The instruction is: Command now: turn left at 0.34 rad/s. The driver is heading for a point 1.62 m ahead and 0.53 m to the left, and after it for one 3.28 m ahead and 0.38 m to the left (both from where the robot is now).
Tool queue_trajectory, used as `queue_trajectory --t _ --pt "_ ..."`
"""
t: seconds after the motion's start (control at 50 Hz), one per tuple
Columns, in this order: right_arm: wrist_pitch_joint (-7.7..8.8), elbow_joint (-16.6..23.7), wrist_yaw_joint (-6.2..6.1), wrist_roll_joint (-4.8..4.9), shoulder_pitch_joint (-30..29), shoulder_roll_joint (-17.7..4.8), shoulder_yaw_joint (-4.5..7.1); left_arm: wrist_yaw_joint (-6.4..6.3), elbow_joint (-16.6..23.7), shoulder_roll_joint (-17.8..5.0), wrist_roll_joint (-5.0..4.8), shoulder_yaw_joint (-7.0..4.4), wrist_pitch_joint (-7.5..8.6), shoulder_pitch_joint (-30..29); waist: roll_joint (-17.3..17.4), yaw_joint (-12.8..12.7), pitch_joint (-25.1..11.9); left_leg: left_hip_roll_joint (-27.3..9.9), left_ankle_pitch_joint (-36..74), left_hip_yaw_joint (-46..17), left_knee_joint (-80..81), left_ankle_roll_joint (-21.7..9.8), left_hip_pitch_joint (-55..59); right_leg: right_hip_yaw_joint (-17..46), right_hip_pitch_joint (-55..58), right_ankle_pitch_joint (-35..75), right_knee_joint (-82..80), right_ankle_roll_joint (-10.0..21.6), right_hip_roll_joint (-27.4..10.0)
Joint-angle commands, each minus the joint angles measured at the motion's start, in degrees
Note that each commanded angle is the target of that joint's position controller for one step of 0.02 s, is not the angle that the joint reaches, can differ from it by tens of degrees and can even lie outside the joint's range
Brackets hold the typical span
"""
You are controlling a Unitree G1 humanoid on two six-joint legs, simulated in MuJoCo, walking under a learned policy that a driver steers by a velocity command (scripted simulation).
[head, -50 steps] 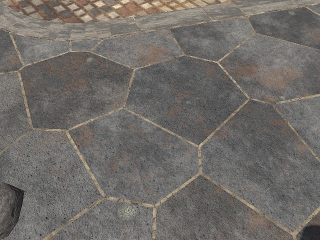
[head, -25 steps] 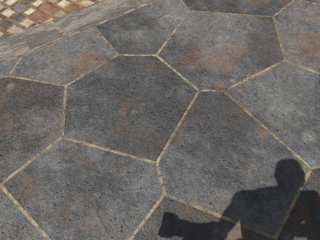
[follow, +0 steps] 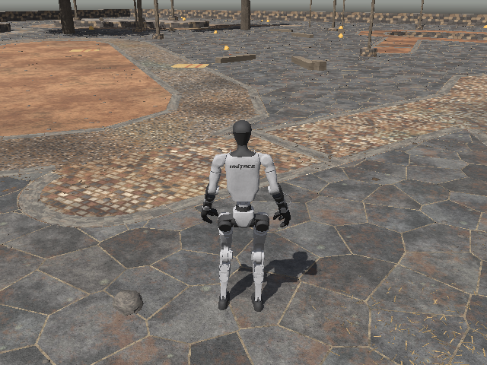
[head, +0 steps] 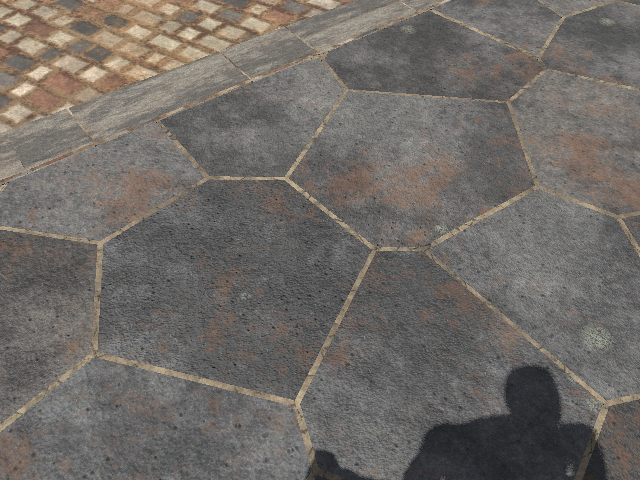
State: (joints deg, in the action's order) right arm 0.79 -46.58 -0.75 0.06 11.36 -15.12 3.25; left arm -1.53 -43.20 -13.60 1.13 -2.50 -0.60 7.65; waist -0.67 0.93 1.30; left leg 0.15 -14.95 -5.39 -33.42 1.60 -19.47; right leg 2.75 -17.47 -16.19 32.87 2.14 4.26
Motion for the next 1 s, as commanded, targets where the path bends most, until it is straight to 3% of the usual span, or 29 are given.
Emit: queue_trajectory --t 0.02,0.06,0.08,0.1,0.12,0.14,0.16,0.18,0.24,0.3,0.34,0.36,0.38,0.4,0.42,0.46,0.48,0.52,0.58,0.68,0.8,0.84,0.86,0.88,0.9,0.92,0.94,0.98,1.0 --pt "0.51 5.83 -0.67 0.63 -3.66 -9.55 2.55 -0.45 3.49 -6.95 -0.41 -3.06 0.04 2.56 7.22 -2.24 -5.13 -6.62 12.05 -10.67 5.76 -6.95 -1.58 0.92 5.43 5.12 -1.44 1.89 -3.60" --pt "-0.01 7.22 -0.86 0.91 -3.81 -8.06 2.28 -0.53 3.50 -7.97 -0.38 -3.74 -0.01 3.77 0.13 -1.76 -5.25 -1.97 7.55 -5.73 -1.37 -4.25 -6.17 6.36 8.07 8.24 -6.59 4.81 -8.71" --pt "-0.27 7.83 -0.67 0.85 -3.38 -7.21 2.02 -0.58 3.55 -9.19 -0.14 -4.06 0.00 4.63 -5.07 -1.62 -5.14 0.64 2.69 -2.21 -7.03 -2.55 -9.98 13.06 10.23 13.49 -9.99 8.40 -15.17" --pt "-0.45 8.31 -0.34 0.49 -2.65 -6.76 1.99 -0.70 4.04 -9.67 0.02 -4.07 0.27 3.72 -10.06 -1.06 -5.67 1.27 -9.74 1.17 -14.54 -1.51 -12.86 19.33 11.48 21.32 -11.78 12.83 -22.66" --pt "-0.70 8.82 -0.05 0.38 -3.70 -8.19 2.55 -0.99 4.82 -9.13 0.27 -3.74 0.83 3.73 -9.22 -2.06 -5.79 -0.26 -19.27 1.13 -25.53 -0.70 -15.85 22.37 12.19 29.30 -12.30 16.45 -27.31" --pt "-1.10 8.83 0.05 0.74 -3.73 -9.03 3.16 -1.23 5.29 -9.17 0.21 -3.59 1.34 3.32 -5.14 -1.85 -5.54 -1.11 -20.73 0.09 -32.92 -0.06 -17.80 21.26 12.34 33.30 -11.98 17.39 -28.17" --pt "-1.61 8.59 0.01 1.09 -2.96 -8.23 3.08 -1.32 5.53 -9.63 -0.36 -3.70 1.60 1.26 -2.81 -0.70 -4.65 -2.56 -18.49 -0.50 -32.92 0.35 -18.58 17.07 12.16 32.42 -11.75 15.41 -26.31" --pt "-1.97 8.73 0.01 1.17 -3.37 -7.09 2.62 -1.35 5.39 -10.35 -0.89 -3.96 1.59 0.01 -3.03 -0.56 -3.64 -3.63 -15.32 0.27 -29.59 0.71 -18.65 12.96 12.00 31.24 -11.96 13.22 -23.98" --pt "-2.06 10.19 1.06 1.40 -4.74 -4.90 1.38 -1.35 4.79 -11.81 -0.96 -4.52 0.36 -0.22 -6.68 -1.77 -5.13 -2.90 -9.39 5.74 -18.38 1.30 -10.18 2.79 9.91 32.90 -11.01 10.31 -19.04" --pt "-2.26 11.14 2.33 1.68 -3.50 -6.60 1.98 -1.17 4.10 -12.92 -1.93 -4.89 -0.27 1.34 -8.65 -1.69 -7.22 -0.56 -3.43 9.39 -5.86 0.17 -2.67 -0.23 11.10 29.79 -8.06 8.65 -19.53" --pt "-2.58 10.05 2.15 1.00 0.65 -7.82 2.95 -0.86 3.16 -11.65 -2.85 -4.54 0.05 2.67 -6.49 0.17 -7.58 2.02 6.56 10.27 6.09 -2.63 7.19 -3.78 6.62 20.61 -1.43 4.17 -17.73" --pt "-2.56 10.46 1.46 0.81 2.50 -12.02 4.29 -0.44 2.61 -9.42 -1.41 -4.05 0.37 5.28 2.95 -0.24 -7.58 -4.07 21.94 -0.06 9.11 -5.79 16.22 -8.83 -3.27 7.42 9.91 -1.03 -13.84" --pt "-2.37 12.91 0.76 -0.36 2.96 -18.87 5.22 -0.14 5.70 -6.02 1.90 -2.63 0.62 3.58 19.30 -1.34 -7.62 -21.29 46.12 -23.76 8.91 -16.26 22.15 -9.17 -20.54 -24.41 27.31 -6.33 -5.84" --pt "-1.21 13.34 1.57 -2.08 5.55 -16.99 4.57 -0.34 7.09 -9.07 0.34 -3.37 1.09 -1.24 13.10 3.68 -13.54 -24.14 43.72 -27.62 11.37 -24.09 20.31 0.38 -22.33 -25.72 36.64 -6.47 -4.05" --pt "-0.21 13.24 1.86 -2.12 3.21 -16.01 4.30 -0.61 7.23 -10.32 -1.36 -3.79 0.89 -2.51 9.38 2.27 -10.06 -20.65 36.12 -23.15 12.06 -22.00 17.84 1.74 -23.84 -20.72 39.05 -5.83 -4.99" --pt "-0.17 13.76 0.93 0.15 -2.27 -12.43 3.42 -1.67 5.32 -10.93 -0.74 -4.31 0.13 -1.52 5.69 -0.37 -6.49 -14.59 25.99 -16.54 12.01 -15.62 13.79 2.52 -23.68 -11.36 35.73 -5.65 -6.87" --pt "-0.56 14.19 0.55 0.48 -3.66 -11.94 3.08 -1.79 5.14 -11.02 -0.47 -4.46 -0.13 -0.52 5.98 -1.55 -6.33 -12.78 25.46 -14.65 12.45 -14.72 10.40 2.26 -20.46 -8.78 34.85 -5.98 -6.42" --pt "-0.89 14.70 -0.02 0.04 -3.36 -11.50 2.91 -1.45 4.88 -9.66 -0.64 -4.21 0.00 0.67 6.74 -2.08 -7.67 -11.16 23.91 -13.86 13.03 -14.59 9.43 1.80 -17.77 -5.10 33.60 -6.35 -4.94" --pt "-1.05 14.73 -0.78 0.33 -1.64 -11.51 3.05 -1.42 5.35 -8.35 -0.86 -3.66 0.33 -1.10 7.24 -1.00 -7.51 -10.31 18.56 -15.42 13.24 -14.38 11.43 2.63 -18.30 -3.07 25.31 -6.89 -4.16" --pt "-1.84 15.50 -1.15 0.26 -1.38 -12.58 3.67 -0.67 5.96 -8.17 -1.14 -3.36 1.12 -3.55 9.23 0.11 -6.06 -9.06 8.46 -20.01 13.58 -14.22 8.95 3.71 -13.68 -3.31 13.95 -7.07 -2.83" --pt "-2.61 16.20 -0.54 0.27 -2.10 -11.67 3.28 0.84 5.67 -8.54 -1.65 -3.31 2.53 -2.03 10.28 0.45 -7.77 -8.75 16.45 -23.76 10.10 -14.09 9.81 2.56 -5.10 -4.23 3.61 -5.34 -2.53" --pt "-2.95 16.24 -0.63 0.80 -3.16 -10.73 2.75 1.50 4.97 -7.79 -1.41 -3.15 2.96 0.33 9.40 -1.68 -7.70 -6.72 17.42 -22.61 7.89 -12.01 8.02 1.07 2.30 4.33 -8.17 -3.69 -2.76" --pt "-2.88 15.96 -0.72 0.68 -1.67 -9.54 2.35 1.55 5.00 -8.88 -0.74 -3.33 3.07 0.83 7.50 -1.50 -7.81 -4.86 12.10 -21.31 6.44 -9.52 5.14 3.28 7.51 10.64 -11.73 -2.23 -5.95" --pt "-2.51 15.97 -0.62 -0.41 0.55 -7.10 1.50 1.31 5.93 -11.95 0.40 -3.65 2.91 1.10 -1.46 0.13 -8.96 -0.35 -0.22 -15.53 -1.24 -6.13 0.18 12.05 12.65 18.93 -13.37 1.49 -15.46" --pt "-2.03 16.98 -0.57 0.08 1.10 -7.48 1.73 1.25 4.98 -13.69 1.53 -3.76 2.55 -0.50 -14.01 2.76 -5.55 6.66 -14.64 -6.12 -6.55 -2.89 -5.82 20.98 9.60 26.33 -14.38 10.19 -22.45" --pt "-1.68 16.26 -0.75 -0.71 0.07 -11.49 2.83 1.18 6.04 -10.27 1.10 -3.05 2.75 -1.31 -11.98 0.19 -5.32 4.58 -20.66 -4.93 -16.39 0.07 -6.60 23.66 7.95 25.33 -15.51 14.55 -25.28" --pt "-1.68 15.76 -0.74 -0.14 -0.66 -13.22 3.74 0.93 6.01 -10.13 0.37 -2.95 2.75 -1.32 -9.36 -0.37 -4.61 4.26 -19.61 -4.45 -23.05 1.31 -8.32 21.50 8.45 24.23 -14.81 14.01 -23.75" --pt "-2.48 14.37 -0.91 -0.05 0.19 -10.68 3.50 0.57 5.75 -10.03 -1.09 -2.76 2.63 -2.39 -6.45 -0.04 -3.53 3.33 -15.98 -4.94 -27.53 3.23 -10.21 16.53 9.30 23.45 -13.17 11.05 -20.15" --pt "-2.75 13.84 -0.79 0.10 0.59 -8.56 2.89 0.51 5.49 -9.23 -1.20 -2.34 2.45 -2.53 -6.04 0.17 -3.47 2.92 -14.78 -4.35 -26.51 3.74 -9.11 13.92 8.97 25.78 -12.57 10.36 -18.55"
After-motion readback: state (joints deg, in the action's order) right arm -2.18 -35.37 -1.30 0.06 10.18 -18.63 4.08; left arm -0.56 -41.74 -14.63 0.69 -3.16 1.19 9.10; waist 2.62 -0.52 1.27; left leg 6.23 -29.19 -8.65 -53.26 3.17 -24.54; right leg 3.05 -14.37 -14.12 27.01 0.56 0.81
